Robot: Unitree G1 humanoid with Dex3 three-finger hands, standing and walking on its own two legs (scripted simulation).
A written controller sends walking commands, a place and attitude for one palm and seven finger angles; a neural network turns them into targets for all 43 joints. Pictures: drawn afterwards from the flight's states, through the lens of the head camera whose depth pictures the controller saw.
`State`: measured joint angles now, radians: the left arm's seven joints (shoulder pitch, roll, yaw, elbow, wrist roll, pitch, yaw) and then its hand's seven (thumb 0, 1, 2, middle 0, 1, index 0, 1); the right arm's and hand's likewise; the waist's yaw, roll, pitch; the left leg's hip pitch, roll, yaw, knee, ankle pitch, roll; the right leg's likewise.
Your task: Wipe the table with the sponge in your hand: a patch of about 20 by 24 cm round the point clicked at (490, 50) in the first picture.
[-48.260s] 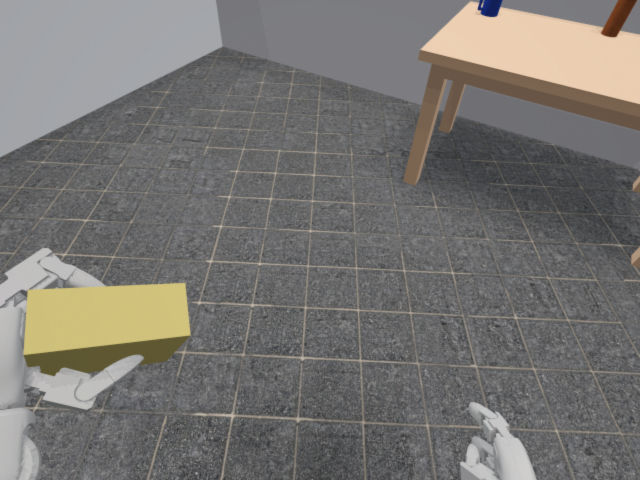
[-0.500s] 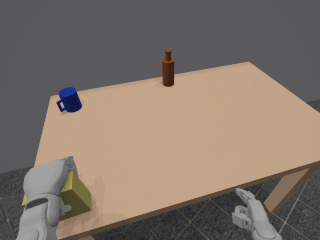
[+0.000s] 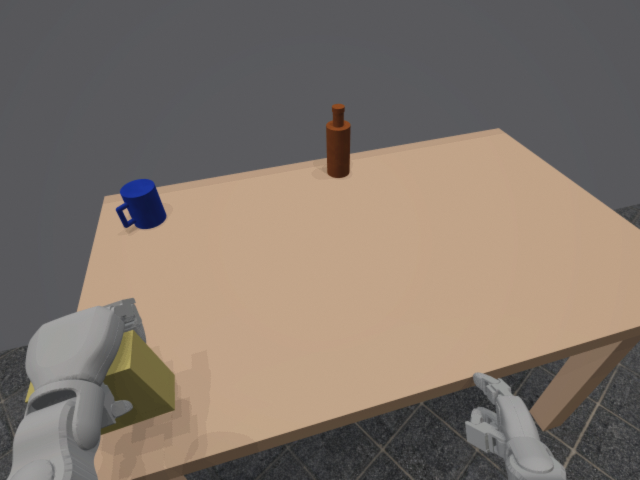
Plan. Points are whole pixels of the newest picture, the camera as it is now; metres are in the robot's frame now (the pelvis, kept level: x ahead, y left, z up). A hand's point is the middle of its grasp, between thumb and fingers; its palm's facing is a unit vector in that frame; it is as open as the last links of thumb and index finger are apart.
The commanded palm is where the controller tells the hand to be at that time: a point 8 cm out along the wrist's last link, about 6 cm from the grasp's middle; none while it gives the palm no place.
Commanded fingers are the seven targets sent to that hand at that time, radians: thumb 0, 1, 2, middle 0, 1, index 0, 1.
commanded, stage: lift the sponge slowly off the table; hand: left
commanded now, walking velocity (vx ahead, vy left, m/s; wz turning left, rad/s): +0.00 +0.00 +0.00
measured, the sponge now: (118, 393) +0.18 +0.30 +0.02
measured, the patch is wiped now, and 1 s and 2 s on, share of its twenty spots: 1.00 1.00 1.00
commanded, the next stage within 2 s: bring the sponge back beside the body in 0.06 s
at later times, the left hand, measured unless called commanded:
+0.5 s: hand (97, 361) +0.19 +0.30 +0.09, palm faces +0.08 -0.13 -0.99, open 9.4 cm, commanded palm +0.15 +0.29 +0.15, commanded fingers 0.00 0.10 1.30 -1.20 -1.60 -1.20 -1.60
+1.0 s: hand (93, 364) +0.18 +0.29 +0.10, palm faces +0.10 -0.15 -0.98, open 9.5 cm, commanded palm +0.14 +0.29 +0.17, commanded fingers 0.00 0.10 1.30 -1.20 -1.60 -1.20 -1.60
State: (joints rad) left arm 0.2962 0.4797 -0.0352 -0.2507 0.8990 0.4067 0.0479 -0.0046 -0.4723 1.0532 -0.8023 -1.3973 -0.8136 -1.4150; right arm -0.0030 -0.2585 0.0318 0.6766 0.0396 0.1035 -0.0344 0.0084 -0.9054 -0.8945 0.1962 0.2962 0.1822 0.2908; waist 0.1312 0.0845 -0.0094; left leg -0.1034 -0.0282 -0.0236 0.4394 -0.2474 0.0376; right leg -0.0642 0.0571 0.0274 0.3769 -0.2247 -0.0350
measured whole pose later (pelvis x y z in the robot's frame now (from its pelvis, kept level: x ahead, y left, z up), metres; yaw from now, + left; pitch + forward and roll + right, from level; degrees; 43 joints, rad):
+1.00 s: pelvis -0.01 +0.00 +0.00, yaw +0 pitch -6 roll -1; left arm 0.27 0.50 -0.04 -0.33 0.88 0.45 -0.01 -0.01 -0.47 1.05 -0.80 -1.40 -0.81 -1.41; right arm -0.03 -0.24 0.07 0.65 0.04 0.09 -0.03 0.01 -0.90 -0.89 0.20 0.30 0.20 0.30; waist 0.14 0.09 0.00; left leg -0.11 -0.04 -0.02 0.43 -0.22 0.04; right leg -0.07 0.05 0.03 0.37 -0.20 -0.03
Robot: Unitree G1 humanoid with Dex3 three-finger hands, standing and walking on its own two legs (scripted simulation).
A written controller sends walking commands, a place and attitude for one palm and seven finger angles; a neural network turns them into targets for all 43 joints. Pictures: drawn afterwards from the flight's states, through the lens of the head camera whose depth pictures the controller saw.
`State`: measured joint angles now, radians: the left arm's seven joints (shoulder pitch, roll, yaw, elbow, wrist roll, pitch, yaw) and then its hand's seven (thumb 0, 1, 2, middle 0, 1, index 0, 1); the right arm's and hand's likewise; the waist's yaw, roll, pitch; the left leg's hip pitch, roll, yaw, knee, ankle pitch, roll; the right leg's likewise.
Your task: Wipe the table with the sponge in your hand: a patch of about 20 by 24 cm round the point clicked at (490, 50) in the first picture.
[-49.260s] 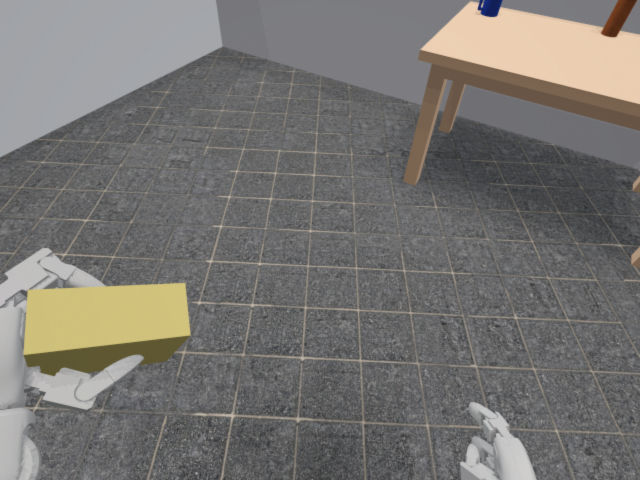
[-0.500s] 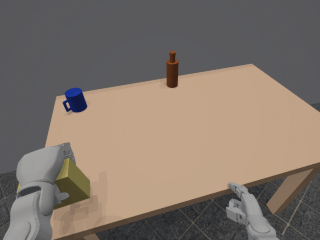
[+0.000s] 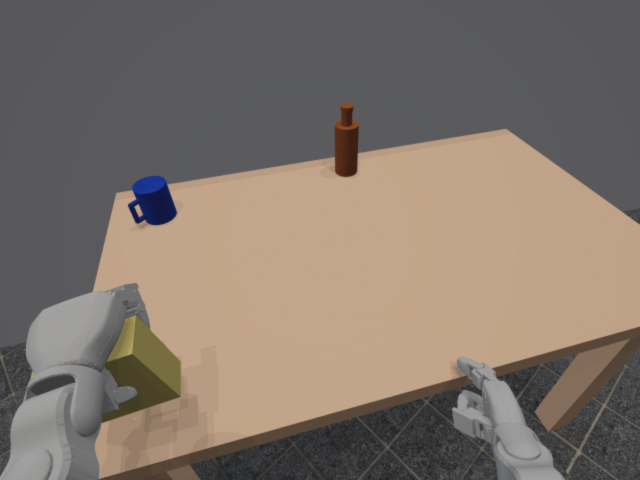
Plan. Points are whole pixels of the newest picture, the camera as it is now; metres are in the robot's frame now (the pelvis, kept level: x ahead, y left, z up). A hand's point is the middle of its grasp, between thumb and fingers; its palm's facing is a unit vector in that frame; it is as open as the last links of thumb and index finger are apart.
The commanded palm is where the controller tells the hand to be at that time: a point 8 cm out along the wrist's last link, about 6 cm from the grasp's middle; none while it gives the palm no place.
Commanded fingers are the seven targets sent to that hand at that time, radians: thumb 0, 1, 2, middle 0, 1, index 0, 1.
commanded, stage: bring the sponge back beside the body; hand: left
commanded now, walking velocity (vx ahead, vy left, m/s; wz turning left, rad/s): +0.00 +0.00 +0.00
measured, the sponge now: (123, 379) +0.19 +0.29 +0.04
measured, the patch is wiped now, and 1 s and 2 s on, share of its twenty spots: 1.00 1.00 1.00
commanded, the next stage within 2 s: step back with the hand held close in 0.74 s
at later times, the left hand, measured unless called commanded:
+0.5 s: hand (105, 355) +0.18 +0.28 +0.11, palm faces +0.13 -0.14 -0.98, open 9.5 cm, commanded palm +0.15 +0.27 +0.18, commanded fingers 0.00 0.10 1.30 -1.20 -1.60 -1.20 -1.60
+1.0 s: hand (135, 339) +0.20 +0.25 +0.12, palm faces +0.31 -0.79 -0.52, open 9.5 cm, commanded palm +0.14 +0.28 +0.17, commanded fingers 0.00 0.10 1.30 -1.20 -1.60 -1.20 -1.60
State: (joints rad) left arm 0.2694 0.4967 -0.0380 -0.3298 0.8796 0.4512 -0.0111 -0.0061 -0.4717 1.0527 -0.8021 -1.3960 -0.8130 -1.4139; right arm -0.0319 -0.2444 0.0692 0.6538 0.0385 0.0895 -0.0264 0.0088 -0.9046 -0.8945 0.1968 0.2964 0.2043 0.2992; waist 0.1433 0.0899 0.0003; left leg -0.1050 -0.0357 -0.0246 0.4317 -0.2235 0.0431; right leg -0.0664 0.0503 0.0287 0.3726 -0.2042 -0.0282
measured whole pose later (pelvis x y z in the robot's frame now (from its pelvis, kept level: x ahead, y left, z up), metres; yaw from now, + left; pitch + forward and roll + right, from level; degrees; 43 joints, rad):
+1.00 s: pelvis -0.01 -0.01 +0.00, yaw +1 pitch -3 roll -2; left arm 0.33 0.44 0.22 -0.40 0.08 0.13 0.04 -0.01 -0.47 1.05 -0.80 -1.40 -0.81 -1.41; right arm 0.09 -0.21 0.09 0.50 0.03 0.04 -0.05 0.01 -0.90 -0.89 0.20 0.30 0.20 0.30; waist 0.08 0.03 0.00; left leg -0.24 -0.02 -0.05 0.52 -0.23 0.04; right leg -0.18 0.07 0.00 0.42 -0.20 -0.03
